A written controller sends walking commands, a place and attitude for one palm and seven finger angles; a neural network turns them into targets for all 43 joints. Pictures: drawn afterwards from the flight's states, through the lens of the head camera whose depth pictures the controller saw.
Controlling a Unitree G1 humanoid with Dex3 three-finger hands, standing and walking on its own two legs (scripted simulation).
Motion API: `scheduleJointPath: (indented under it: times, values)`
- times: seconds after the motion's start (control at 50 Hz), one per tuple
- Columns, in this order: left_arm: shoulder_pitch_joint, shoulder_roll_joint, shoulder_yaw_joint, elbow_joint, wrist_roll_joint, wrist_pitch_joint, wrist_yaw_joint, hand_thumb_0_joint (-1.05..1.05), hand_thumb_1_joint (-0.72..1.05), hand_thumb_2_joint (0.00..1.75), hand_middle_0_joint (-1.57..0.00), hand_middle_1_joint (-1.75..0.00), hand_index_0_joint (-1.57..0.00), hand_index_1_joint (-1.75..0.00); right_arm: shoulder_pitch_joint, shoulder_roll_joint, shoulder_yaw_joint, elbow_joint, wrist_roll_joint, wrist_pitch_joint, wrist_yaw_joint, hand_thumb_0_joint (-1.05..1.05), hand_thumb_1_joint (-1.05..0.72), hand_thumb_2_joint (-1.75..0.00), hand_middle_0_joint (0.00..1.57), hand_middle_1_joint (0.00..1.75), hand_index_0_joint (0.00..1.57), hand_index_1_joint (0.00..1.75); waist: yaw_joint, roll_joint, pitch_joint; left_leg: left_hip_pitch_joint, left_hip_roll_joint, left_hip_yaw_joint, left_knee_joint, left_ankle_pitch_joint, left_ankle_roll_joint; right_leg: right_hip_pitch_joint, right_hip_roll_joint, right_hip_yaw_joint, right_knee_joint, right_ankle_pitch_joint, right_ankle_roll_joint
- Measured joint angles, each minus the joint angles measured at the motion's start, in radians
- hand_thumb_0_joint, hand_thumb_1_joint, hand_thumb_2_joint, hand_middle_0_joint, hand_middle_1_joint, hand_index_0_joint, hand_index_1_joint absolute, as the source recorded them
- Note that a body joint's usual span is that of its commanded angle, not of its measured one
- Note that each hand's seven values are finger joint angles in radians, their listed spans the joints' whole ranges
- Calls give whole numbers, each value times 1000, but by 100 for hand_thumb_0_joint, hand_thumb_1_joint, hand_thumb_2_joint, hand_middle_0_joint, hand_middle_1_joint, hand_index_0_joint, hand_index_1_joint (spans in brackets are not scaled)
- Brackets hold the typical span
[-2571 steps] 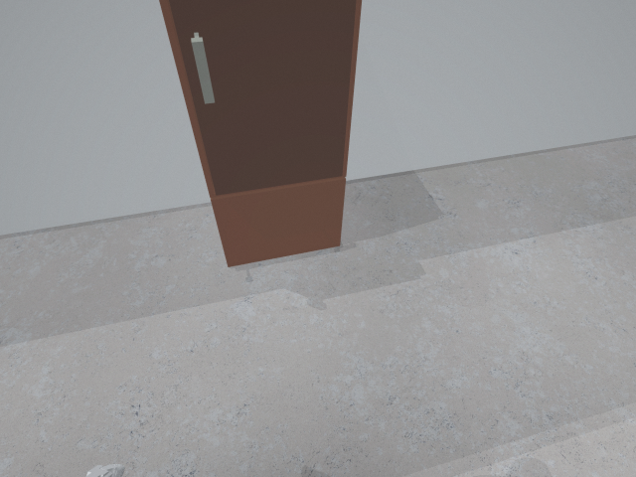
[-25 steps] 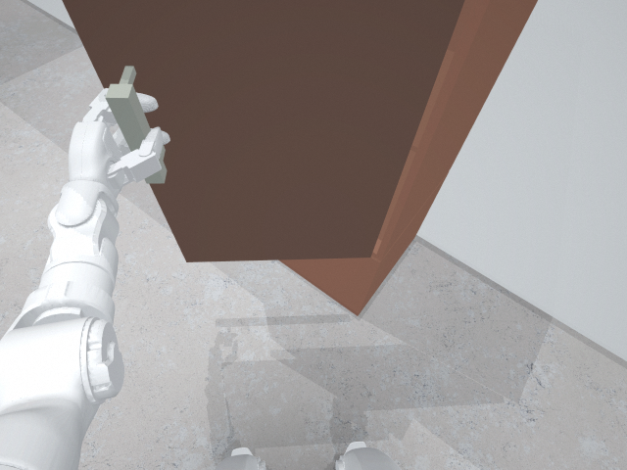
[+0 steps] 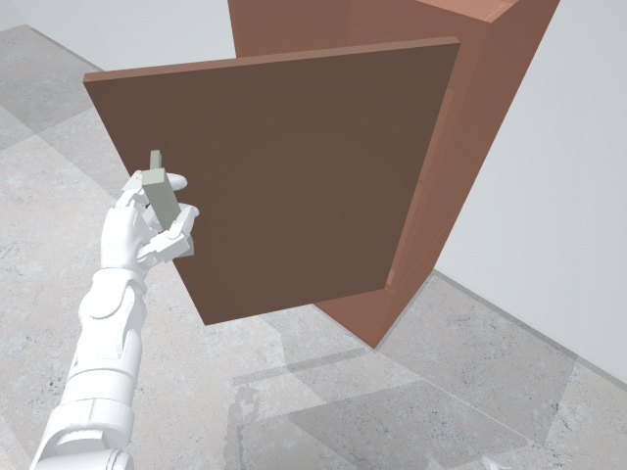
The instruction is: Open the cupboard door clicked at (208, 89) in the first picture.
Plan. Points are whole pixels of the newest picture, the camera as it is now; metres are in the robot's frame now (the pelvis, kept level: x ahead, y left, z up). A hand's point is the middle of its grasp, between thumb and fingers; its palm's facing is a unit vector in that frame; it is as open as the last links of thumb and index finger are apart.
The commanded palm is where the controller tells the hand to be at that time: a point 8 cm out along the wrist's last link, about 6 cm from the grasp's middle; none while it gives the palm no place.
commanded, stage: pull the door open along its arc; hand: left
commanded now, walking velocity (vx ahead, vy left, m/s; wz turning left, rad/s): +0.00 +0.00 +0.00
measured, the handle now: (170, 205) +0.44 +0.20 +0.09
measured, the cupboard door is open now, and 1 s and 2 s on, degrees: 53 79 79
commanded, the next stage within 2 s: open thumb and fingers to let go in 0.58 s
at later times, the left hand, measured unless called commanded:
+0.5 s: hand (233, 313) +0.28 +0.09 +0.10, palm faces +0.40 -0.92 +0.03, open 6.4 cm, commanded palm +0.21 +0.13 +0.09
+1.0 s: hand (250, 336) +0.25 +0.07 +0.09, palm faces +0.40 -0.92 +0.01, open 8.5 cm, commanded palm +0.21 +0.11 +0.09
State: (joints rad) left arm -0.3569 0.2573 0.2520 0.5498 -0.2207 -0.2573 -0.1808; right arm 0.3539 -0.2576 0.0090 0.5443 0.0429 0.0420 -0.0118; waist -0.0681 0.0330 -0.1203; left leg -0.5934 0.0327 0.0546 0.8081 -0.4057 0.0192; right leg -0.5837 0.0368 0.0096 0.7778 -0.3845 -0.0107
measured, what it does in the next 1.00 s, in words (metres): stands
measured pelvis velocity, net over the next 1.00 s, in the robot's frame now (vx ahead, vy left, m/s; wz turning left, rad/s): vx -0.01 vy -0.03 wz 0.09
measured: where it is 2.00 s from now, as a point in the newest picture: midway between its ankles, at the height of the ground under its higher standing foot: outside the picture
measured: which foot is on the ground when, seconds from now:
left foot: down 0.00-1.00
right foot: down 0.00-1.00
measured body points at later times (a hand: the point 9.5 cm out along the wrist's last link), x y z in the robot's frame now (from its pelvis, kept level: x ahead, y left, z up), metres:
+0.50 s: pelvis +0.00 -0.03 +0.01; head +0.00 -0.04 +0.46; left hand +0.25 +0.14 +0.10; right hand +0.19 -0.23 -0.08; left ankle -0.01 +0.10 -0.71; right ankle +0.00 -0.12 -0.71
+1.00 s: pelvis -0.01 -0.03 +0.00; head -0.01 -0.05 +0.45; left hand +0.23 +0.12 +0.10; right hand +0.20 -0.23 -0.08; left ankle -0.01 +0.10 -0.71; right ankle +0.00 -0.12 -0.71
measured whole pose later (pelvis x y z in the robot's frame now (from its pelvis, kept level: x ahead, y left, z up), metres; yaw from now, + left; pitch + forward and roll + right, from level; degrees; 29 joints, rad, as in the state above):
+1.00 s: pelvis -0.01 -0.03 +0.00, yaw +5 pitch +2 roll +0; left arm 0.21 -0.08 -0.23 -0.07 0.05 -0.10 0.48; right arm 0.18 -0.19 0.02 0.53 -0.05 0.04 -0.01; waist 0.01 0.04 -0.06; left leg -0.43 0.01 -0.03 0.77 -0.38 -0.02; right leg -0.40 0.02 -0.07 0.77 -0.41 -0.05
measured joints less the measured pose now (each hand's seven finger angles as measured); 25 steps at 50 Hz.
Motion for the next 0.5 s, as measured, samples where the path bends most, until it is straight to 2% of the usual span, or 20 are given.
scheduleJointPath:
  times: [0.08,0.14,0.2,0.26,0.36,0.5]
  values:
    - [106,-102,-53,-158,21,39,160,0,64,75,-33,-133,-32,-127,-55,14,0,-7,-13,-20,9,1,-91,-90,20,30,20,30,26,-2,3,34,-7,-1,-20,8,-3,30,-6,-2,-8,-1,-1]
    - [171,-167,-104,-252,66,60,290,0,64,76,-33,-132,-33,-126,-97,28,4,-12,-31,-23,17,1,-91,-90,20,30,20,30,40,-7,7,55,-12,-9,-29,12,-7,51,-11,-9,-9,-4,-5]
    - [222,-215,-158,-321,111,86,399,0,64,77,-33,-131,-33,-126,-132,42,9,-16,-46,-13,21,1,-91,-90,20,30,20,30,50,-9,11,76,-15,-20,-35,16,-12,75,-14,-20,-11,-8,-10]
    - [271,-247,-209,-377,145,115,482,0,64,77,-33,-130,-32,-127,-156,54,15,-19,-58,2,19,1,-91,-90,20,30,20,30,57,-9,15,100,-16,-32,-44,19,-18,102,-15,-32,-19,-9,-16]
    - [377,-287,-285,-482,188,157,571,0,65,77,-32,-130,-32,-129,-166,66,18,-25,-72,25,15,1,-90,-90,20,30,20,30,62,-4,21,140,-15,-48,-60,23,-27,147,-13,-47,-33,-12,-26]
    - [535,-319,-389,-616,232,175,616,0,64,76,-31,-131,-31,-131,-149,63,15,-24,-84,42,7,1,-90,-90,20,30,20,30,62,4,35,180,-15,-64,-71,23,-38,190,-12,-63,-40,-20,-36]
